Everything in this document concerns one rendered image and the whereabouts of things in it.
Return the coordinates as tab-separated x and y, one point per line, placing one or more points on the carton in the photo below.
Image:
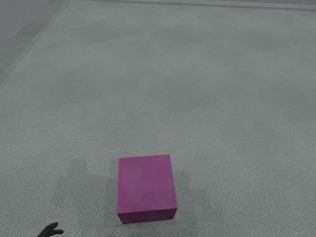
146	189

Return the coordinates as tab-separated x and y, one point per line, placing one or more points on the left robot hand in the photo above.
49	232

